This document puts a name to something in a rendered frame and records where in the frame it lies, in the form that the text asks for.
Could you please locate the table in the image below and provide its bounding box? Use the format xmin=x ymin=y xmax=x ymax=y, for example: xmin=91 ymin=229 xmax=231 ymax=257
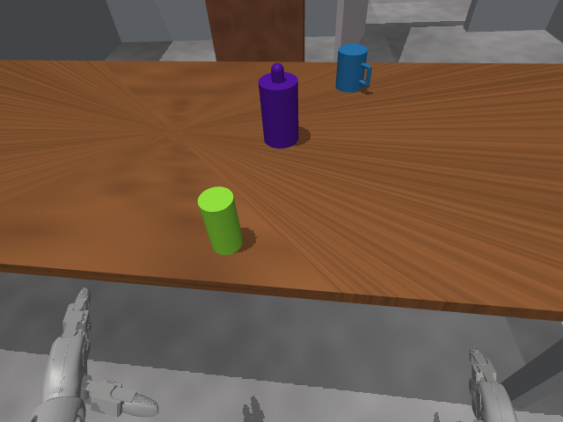
xmin=0 ymin=60 xmax=563 ymax=409

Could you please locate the right robot hand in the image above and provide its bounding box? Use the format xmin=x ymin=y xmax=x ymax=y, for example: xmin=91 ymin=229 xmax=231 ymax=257
xmin=458 ymin=347 xmax=518 ymax=422

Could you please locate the left robot hand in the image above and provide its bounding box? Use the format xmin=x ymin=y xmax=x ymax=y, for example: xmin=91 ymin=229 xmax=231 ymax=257
xmin=41 ymin=287 xmax=158 ymax=418

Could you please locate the left robot arm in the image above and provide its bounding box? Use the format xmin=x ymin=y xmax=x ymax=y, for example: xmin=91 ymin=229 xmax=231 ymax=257
xmin=29 ymin=397 xmax=85 ymax=422

